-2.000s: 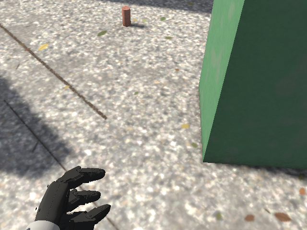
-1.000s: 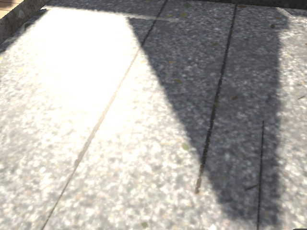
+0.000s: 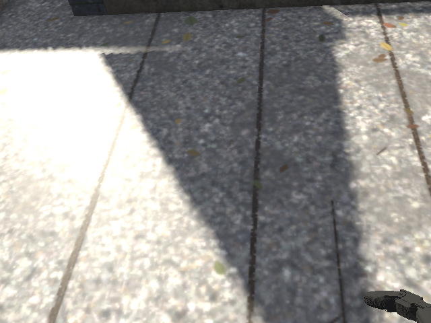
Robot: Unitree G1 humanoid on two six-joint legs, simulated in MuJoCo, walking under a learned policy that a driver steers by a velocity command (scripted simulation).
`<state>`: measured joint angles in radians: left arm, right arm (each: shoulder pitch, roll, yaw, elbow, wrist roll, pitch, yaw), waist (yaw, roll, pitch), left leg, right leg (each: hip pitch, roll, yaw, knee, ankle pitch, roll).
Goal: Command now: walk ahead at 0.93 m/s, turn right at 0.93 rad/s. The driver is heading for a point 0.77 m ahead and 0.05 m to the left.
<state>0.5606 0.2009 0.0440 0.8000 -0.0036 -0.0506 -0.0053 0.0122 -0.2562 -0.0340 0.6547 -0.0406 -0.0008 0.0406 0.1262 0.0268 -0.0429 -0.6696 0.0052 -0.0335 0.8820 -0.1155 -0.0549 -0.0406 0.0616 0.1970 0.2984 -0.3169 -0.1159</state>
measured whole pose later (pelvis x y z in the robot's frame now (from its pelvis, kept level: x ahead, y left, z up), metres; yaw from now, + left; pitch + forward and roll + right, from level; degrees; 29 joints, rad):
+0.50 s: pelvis +0.41 -0.04 -0.02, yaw -21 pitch +3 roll +2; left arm -0.08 0.29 0.00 0.59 0.05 -0.05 -0.09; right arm 0.61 -0.28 -0.05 0.94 -0.02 -0.09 0.01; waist -0.12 -0.03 -0.01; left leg 0.15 -0.02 0.13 0.18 -0.38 -0.01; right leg -0.75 -0.04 0.02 0.82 -0.06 -0.10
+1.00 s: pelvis +0.85 -0.17 -0.04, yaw -7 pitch +0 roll -2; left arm 0.40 0.30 0.04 0.90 -0.01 -0.08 0.03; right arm 0.05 -0.29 -0.03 0.70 -0.01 -0.08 0.05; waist 0.05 0.03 0.07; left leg -0.55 -0.06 0.03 0.56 0.03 0.10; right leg 0.09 -0.01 -0.17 0.65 -0.53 0.02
